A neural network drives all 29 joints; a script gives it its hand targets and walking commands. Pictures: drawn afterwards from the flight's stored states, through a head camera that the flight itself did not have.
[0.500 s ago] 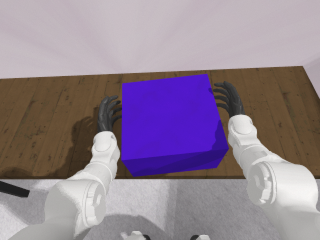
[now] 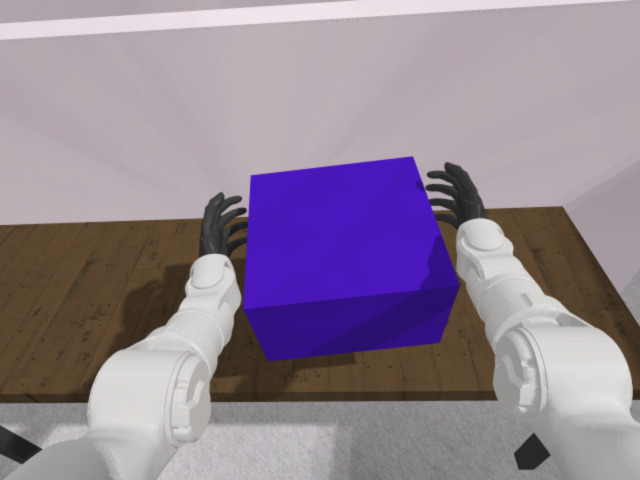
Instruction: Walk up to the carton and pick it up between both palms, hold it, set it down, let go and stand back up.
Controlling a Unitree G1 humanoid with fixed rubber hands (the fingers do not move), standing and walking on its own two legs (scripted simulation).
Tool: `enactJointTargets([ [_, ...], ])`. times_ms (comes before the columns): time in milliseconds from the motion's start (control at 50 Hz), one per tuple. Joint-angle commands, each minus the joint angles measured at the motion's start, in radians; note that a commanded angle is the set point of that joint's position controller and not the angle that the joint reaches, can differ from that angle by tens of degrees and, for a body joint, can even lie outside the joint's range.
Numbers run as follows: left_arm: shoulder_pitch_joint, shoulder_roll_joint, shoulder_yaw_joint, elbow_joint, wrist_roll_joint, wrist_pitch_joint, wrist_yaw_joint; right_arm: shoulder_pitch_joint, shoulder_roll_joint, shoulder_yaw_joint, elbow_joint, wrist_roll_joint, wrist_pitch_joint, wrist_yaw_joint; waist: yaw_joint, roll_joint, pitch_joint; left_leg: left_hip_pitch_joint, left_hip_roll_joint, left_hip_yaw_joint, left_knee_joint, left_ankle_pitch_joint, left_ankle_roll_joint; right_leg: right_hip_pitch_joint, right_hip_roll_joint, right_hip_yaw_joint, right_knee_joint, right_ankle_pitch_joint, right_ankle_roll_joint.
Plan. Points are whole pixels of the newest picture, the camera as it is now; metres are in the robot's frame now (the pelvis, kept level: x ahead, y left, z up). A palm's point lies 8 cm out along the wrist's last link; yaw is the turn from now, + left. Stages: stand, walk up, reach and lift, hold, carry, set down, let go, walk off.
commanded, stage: reach and lift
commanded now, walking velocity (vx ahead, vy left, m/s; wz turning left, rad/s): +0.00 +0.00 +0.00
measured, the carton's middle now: (342, 256) +0.44 +0.00 +0.04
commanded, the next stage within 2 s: hold in 1.70 s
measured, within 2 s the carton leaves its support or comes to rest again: neither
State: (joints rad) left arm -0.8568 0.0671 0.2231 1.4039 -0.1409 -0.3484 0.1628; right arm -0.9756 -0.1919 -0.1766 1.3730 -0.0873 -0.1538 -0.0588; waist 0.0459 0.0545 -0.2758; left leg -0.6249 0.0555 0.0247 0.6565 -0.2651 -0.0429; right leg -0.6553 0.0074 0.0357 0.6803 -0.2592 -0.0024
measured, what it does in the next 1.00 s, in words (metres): stands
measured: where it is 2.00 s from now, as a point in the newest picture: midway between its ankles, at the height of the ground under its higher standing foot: outside the picture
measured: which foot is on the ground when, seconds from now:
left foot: down 0.00-1.00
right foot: down 0.00-1.00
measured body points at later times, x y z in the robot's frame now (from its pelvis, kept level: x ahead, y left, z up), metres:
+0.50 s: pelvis +0.01 +0.00 +0.03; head -0.04 -0.01 +0.47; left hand +0.40 +0.19 +0.16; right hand +0.43 -0.15 +0.16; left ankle +0.03 +0.15 -0.72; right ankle +0.04 -0.12 -0.72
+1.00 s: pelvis +0.00 +0.00 +0.03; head -0.08 +0.01 +0.47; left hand +0.38 +0.20 +0.19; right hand +0.40 -0.14 +0.20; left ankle +0.03 +0.15 -0.72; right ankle +0.04 -0.12 -0.72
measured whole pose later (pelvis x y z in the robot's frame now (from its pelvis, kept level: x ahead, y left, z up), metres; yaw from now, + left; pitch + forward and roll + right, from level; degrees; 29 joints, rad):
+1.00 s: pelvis +0.00 +0.00 +0.03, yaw +0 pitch -4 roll +1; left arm -0.76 0.09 0.26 0.85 0.18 0.33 0.08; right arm -0.85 -0.10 -0.16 1.08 0.00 0.17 -0.12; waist 0.03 -0.04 -0.13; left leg -0.13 0.04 0.03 0.36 -0.16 -0.04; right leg -0.16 -0.01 0.03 0.41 -0.17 0.00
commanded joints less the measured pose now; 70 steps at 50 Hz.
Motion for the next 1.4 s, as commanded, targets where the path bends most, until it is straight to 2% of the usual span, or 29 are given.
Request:
enactJointTargets([
  [0,-0.846,-0.533,-0.177,-0.33,0.12,0.045,-0.159,-0.465,0.824,0.16,-0.112,0.08,0.047,0.164,-0.031,-0.155,-0.244,0.167,-0.09,-0.005,-0.184,0.051,0.042,0.409,0.035,-0.038,-0.187,0.18,0.021],
  [100,-0.852,-0.553,-0.2,-0.443,0.123,0.099,-0.185,-0.503,0.788,0.151,-0.2,0.091,0.059,0.149,-0.071,-0.101,-0.244,0.243,-0.092,0.001,-0.223,0.124,0.035,0.458,0.037,-0.049,-0.213,0.271,0.023],
  [140,-0.844,-0.563,-0.208,-0.487,0.114,0.111,-0.187,-0.474,0.815,0.202,-0.214,0.125,0.073,0.143,-0.05,-0.077,-0.25,0.274,-0.106,0.004,-0.232,0.214,0.03,0.511,0.038,-0.032,-0.231,0.371,0.035],
  [240,-0.603,-0.536,-0.107,-0.447,0.176,0.192,-0.224,-0.45,0.816,0.26,-0.37,0.167,0.106,0.127,0.002,-0.183,-0.191,0.28,-0.119,0.005,-0.282,0.219,0.054,0.682,0.014,-0.003,-0.262,0.515,0.069],
  [260,-0.626,-0.529,-0.107,-0.425,0.178,0.205,-0.231,-0.457,0.785,0.237,-0.349,0.155,0.118,0.121,-0.032,-0.175,-0.168,0.282,-0.117,0.004,-0.297,0.164,0.053,0.661,0.016,-0.014,-0.266,0.477,0.069],
  [320,-0.61,-0.527,-0.065,-0.543,0.23,0.261,-0.248,-0.372,0.777,0.213,-0.307,0.145,0.162,0.121,-0.016,-0.14,-0.092,0.348,-0.118,0.007,-0.328,0.206,0.057,0.681,0.015,-0.011,-0.304,0.443,0.07],
  [420,-0.521,-0.652,-0.161,-0.684,0.208,0.337,-0.252,-0.501,0.787,0.298,-0.565,0.208,0.136,0.105,-0.033,-0.127,-0.256,0.444,-0.116,-0.009,-0.323,0.362,0.031,0.721,0.033,-0.041,-0.311,0.576,0.069],
  [440,-0.607,-0.653,-0.188,-0.742,0.214,0.339,-0.235,-0.519,0.782,0.289,-0.537,0.212,0.141,0.116,-0.031,-0.081,-0.285,0.473,-0.111,-0.004,-0.324,0.353,0.015,0.7,0.05,-0.054,-0.306,0.483,0.055],
  [480,-0.526,-0.653,-0.196,-0.676,0.197,0.363,-0.24,-0.517,0.787,0.33,-0.566,0.212,0.152,0.106,-0.01,-0.123,-0.221,0.445,-0.112,0.002,-0.328,0.329,0.034,0.694,0.034,-0.044,-0.324,0.478,0.066],
  [540,-0.522,-0.666,-0.172,-0.701,0.253,0.445,-0.268,-0.444,0.735,0.225,-0.495,0.176,0.197,0.102,-0.059,-0.079,-0.065,0.495,-0.101,0.004,-0.37,0.248,0.023,0.653,0.051,-0.075,-0.373,0.266,0.051],
  [580,-0.6,-0.678,-0.179,-0.747,0.235,0.476,-0.265,-0.539,0.76,0.222,-0.559,0.188,0.195,0.116,-0.052,-0.089,-0.11,0.48,-0.1,0.002,-0.373,0.197,0.027,0.652,0.053,-0.066,-0.384,0.197,0.043],
  [600,-0.608,-0.716,-0.231,-0.842,0.214,0.48,-0.256,-0.541,0.76,0.251,-0.612,0.211,0.186,0.105,-0.073,-0.054,-0.193,0.518,-0.104,0.0,-0.357,0.293,0.018,0.673,0.052,-0.073,-0.371,0.306,0.041],
  [620,-0.54,-0.713,-0.201,-0.791,0.245,0.508,-0.254,-0.515,0.776,0.242,-0.577,0.211,0.198,0.107,-0.049,-0.048,-0.139,0.495,-0.109,0.005,-0.362,0.267,0.019,0.672,0.04,-0.064,-0.385,0.269,0.039],
  [640,-0.617,-0.704,-0.212,-0.777,0.239,0.512,-0.255,-0.55,0.744,0.192,-0.545,0.19,0.207,0.114,-0.078,-0.043,-0.09,0.493,-0.097,-0.006,-0.38,0.207,0.012,0.634,0.047,-0.077,-0.389,0.206,0.034],
  [660,-0.583,-0.712,-0.198,-0.804,0.249,0.529,-0.254,-0.561,0.761,0.22,-0.564,0.201,0.205,0.118,-0.038,-0.065,-0.105,0.505,-0.096,-0.001,-0.379,0.214,0.027,0.615,0.043,-0.069,-0.398,0.18,0.03],
  [680,-0.561,-0.702,-0.177,-0.75,0.271,0.548,-0.261,-0.491,0.73,0.174,-0.512,0.17,0.221,0.118,-0.069,-0.039,-0.024,0.489,-0.102,0.007,-0.403,0.152,0.02,0.623,0.034,-0.077,-0.414,0.146,0.027],
  [700,-0.512,-0.702,-0.168,-0.756,0.271,0.556,-0.272,-0.542,0.763,0.218,-0.62,0.187,0.213,0.104,-0.044,-0.106,-0.071,0.501,-0.106,0.007,-0.387,0.196,0.042,0.668,0.037,-0.065,-0.407,0.198,0.037],
  [720,-0.503,-0.685,-0.175,-0.766,0.271,0.566,-0.275,-0.461,0.72,0.177,-0.515,0.177,0.23,0.109,-0.075,-0.053,-0.013,0.501,-0.105,0.003,-0.399,0.17,0.027,0.647,0.039,-0.072,-0.408,0.162,0.028],
  [760,-0.518,-0.69,-0.141,-0.775,0.286,0.598,-0.291,-0.572,0.757,0.212,-0.635,0.196,0.232,0.107,-0.031,-0.107,-0.057,0.492,-0.106,0.019,-0.398,0.176,0.053,0.663,0.03,-0.058,-0.418,0.144,0.036],
  [840,-0.598,-0.716,-0.163,-0.799,0.275,0.626,-0.28,-0.561,0.74,0.16,-0.545,0.174,0.249,0.115,-0.061,-0.065,-0.006,0.503,-0.096,0.009,-0.413,0.129,0.037,0.6,0.038,-0.078,-0.423,0.076,0.019],
  [880,-0.599,-0.665,-0.108,-0.767,0.302,0.639,-0.301,-0.578,0.753,0.164,-0.565,0.161,0.26,0.114,-0.049,-0.108,0.0,0.481,-0.103,0.03,-0.42,0.085,0.062,0.614,0.028,-0.064,-0.434,0.01,0.027],
  [940,-0.721,-0.673,-0.136,-0.881,0.261,0.623,-0.296,-0.622,0.789,0.182,-0.618,0.178,0.246,0.111,-0.044,-0.093,-0.044,0.459,-0.104,0.027,-0.397,0.085,0.062,0.634,0.021,-0.064,-0.416,0.028,0.024],
  [980,-0.63,-0.655,-0.116,-0.821,0.294,0.646,-0.309,-0.528,0.766,0.138,-0.544,0.159,0.271,0.107,-0.083,-0.098,0.015,0.476,-0.106,0.03,-0.41,0.088,0.052,0.65,0.015,-0.064,-0.437,0.073,0.034],
  [1040,-0.606,-0.696,-0.141,-0.859,0.269,0.653,-0.303,-0.61,0.798,0.206,-0.691,0.2,0.25,0.1,-0.023,-0.11,-0.106,0.486,-0.102,0.019,-0.396,0.151,0.061,0.671,0.024,-0.061,-0.417,0.1,0.027],
  [1100,-0.665,-0.657,-0.14,-0.876,0.288,0.669,-0.318,-0.587,0.789,0.195,-0.63,0.19,0.27,0.092,-0.056,-0.091,-0.031,0.513,-0.106,0.027,-0.407,0.145,0.055,0.662,0.018,-0.073,-0.426,0.125,0.036],
  [1160,-0.628,-0.68,-0.191,-1.026,0.256,0.675,-0.314,-0.487,0.786,0.255,-0.68,0.239,0.285,0.076,-0.072,-0.081,-0.163,0.612,-0.098,0.017,-0.358,0.356,0.033,0.735,0.032,-0.079,-0.4,0.32,0.034],
  [1200,-0.543,-0.691,-0.194,-0.928,0.272,0.719,-0.323,-0.5,0.73,0.203,-0.683,0.227,0.303,0.069,-0.102,-0.043,-0.076,0.578,-0.104,0.015,-0.379,0.293,0.017,0.705,0.032,-0.078,-0.434,0.249,0.038],
  [1340,-0.49,-0.644,-0.123,-0.955,0.325,0.781,-0.363,-0.509,0.703,0.25,-0.748,0.25,0.322,0.07,-0.065,-0.079,0.008,0.585,-0.094,0.025,-0.388,0.323,0.032,0.74,0.041,-0.081,-0.435,0.26,0.033],
  [1380,-0.553,-0.661,-0.183,-1.083,0.284,0.767,-0.362,-0.449,0.713,0.254,-0.751,0.257,0.318,0.069,-0.103,-0.035,-0.074,0.643,-0.097,0.018,-0.365,0.418,0.022,0.753,0.033,-0.084,-0.418,0.338,0.033],
])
